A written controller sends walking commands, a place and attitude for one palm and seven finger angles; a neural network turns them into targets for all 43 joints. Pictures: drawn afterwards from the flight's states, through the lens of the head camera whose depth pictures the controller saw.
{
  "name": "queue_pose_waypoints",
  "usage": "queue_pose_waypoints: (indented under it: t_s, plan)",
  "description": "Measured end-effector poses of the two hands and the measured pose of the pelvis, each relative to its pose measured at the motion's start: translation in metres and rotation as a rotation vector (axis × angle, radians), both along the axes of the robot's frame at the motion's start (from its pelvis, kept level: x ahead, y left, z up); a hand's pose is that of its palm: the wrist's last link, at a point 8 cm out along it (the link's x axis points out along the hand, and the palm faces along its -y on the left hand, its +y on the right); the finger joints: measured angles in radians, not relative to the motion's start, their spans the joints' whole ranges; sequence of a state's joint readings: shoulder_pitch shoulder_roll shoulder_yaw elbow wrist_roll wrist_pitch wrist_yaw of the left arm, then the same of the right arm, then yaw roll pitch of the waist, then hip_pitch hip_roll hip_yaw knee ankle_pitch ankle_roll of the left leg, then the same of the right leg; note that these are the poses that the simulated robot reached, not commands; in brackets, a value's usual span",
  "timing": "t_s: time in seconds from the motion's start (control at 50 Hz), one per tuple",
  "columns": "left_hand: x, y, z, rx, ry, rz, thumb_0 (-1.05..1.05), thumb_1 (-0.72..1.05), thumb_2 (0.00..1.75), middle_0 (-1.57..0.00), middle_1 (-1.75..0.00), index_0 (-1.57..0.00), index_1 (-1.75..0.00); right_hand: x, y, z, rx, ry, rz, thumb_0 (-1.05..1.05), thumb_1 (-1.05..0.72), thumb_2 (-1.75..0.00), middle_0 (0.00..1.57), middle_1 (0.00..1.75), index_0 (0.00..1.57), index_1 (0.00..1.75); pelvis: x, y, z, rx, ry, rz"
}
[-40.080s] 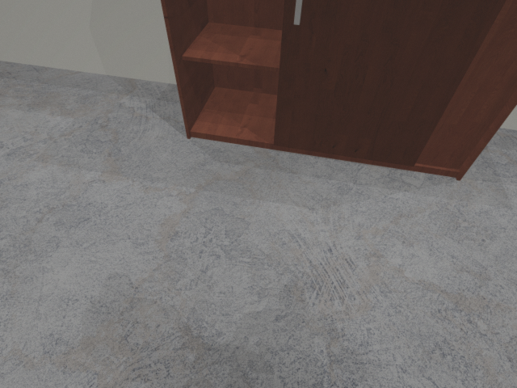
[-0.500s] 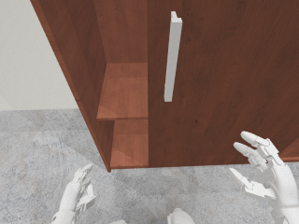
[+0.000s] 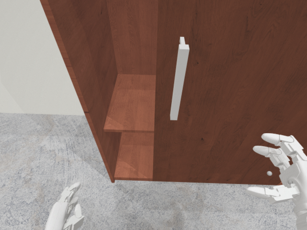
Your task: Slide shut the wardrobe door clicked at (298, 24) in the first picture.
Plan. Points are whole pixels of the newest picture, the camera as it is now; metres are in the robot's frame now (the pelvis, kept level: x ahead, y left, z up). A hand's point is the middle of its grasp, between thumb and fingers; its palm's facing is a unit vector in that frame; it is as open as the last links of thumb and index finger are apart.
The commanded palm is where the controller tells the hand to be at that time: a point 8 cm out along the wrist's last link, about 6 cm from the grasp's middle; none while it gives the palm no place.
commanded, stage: raise the hand with hooked fingers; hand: right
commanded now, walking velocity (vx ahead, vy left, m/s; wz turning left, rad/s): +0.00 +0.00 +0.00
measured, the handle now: (177, 83) +0.49 -0.04 +0.13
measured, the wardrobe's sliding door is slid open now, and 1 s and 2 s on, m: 0.25 0.25 0.25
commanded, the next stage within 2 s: move the hooked fingers beside the handle in 0.98 s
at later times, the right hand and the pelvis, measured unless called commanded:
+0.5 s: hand (297, 142) +0.28 -0.27 +0.16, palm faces +0.06 +0.99 -0.09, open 14.0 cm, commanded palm +0.25 -0.32 +0.16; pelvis +0.01 +0.00 +0.02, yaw -1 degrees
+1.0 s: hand (285, 139) +0.29 -0.25 +0.16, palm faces +0.05 +1.00 -0.08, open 14.0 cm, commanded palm +0.25 -0.30 +0.16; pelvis +0.01 +0.02 +0.02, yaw +0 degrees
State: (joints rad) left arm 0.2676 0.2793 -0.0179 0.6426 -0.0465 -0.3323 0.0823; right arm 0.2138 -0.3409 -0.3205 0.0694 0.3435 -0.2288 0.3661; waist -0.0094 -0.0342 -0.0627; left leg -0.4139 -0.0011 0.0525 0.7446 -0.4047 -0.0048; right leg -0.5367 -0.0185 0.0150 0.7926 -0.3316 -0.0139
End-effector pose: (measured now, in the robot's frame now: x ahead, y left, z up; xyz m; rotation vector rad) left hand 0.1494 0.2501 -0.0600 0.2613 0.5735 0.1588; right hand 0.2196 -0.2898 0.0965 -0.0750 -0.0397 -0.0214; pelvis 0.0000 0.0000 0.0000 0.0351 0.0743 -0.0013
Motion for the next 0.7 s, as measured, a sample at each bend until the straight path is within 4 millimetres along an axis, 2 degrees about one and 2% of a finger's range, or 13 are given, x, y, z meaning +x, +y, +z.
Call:
queue_pose_waypoints:
  t_s: [0.16, 0.3, 0.4, 0.54, 0.7]
  plan:
    - [0.030, -0.027, 0.014, -0.044, -0.066, -0.069, 0.01, 0.90, 0.90, -0.20, -0.30, -0.20, -0.30, 0.011, -0.015, 0.026, -0.006, -0.012, -0.009, -0.01, 0.39, -0.35, 0.29, 1.13, 0.29, 1.12, 0.005, -0.002, 0.008, -0.001, -0.032, -0.008]
    - [0.036, -0.038, 0.015, -0.068, -0.051, -0.093, 0.01, 0.90, 0.90, -0.20, -0.30, -0.20, -0.30, 0.020, -0.027, 0.043, -0.008, -0.005, -0.029, -0.01, 0.47, -0.31, 0.30, 1.18, 0.30, 1.18, 0.007, -0.001, 0.014, -0.005, -0.050, -0.011]
    - [0.031, -0.032, 0.012, -0.065, -0.018, -0.083, 0.01, 0.90, 0.90, -0.21, -0.30, -0.20, -0.30, 0.027, -0.033, 0.057, -0.013, -0.014, -0.033, -0.02, 0.49, -0.30, 0.30, 1.20, 0.30, 1.19, 0.009, 0.001, 0.017, -0.007, -0.059, -0.012]
    - [0.020, -0.015, 0.009, -0.050, 0.015, -0.044, 0.01, 0.90, 0.90, -0.20, -0.30, -0.20, -0.30, 0.040, -0.037, 0.074, -0.022, -0.028, -0.029, -0.02, 0.50, -0.30, 0.30, 1.20, 0.30, 1.20, 0.011, 0.005, 0.021, -0.011, -0.068, -0.009]
    - [0.011, 0.002, 0.009, -0.048, 0.024, -0.004, 0.01, 0.90, 0.90, -0.20, -0.30, -0.20, -0.30, 0.045, -0.026, 0.067, -0.001, 0.010, -0.013, -0.02, 0.50, -0.30, 0.30, 1.20, 0.30, 1.20, 0.012, 0.010, 0.022, -0.018, -0.063, 0.002]
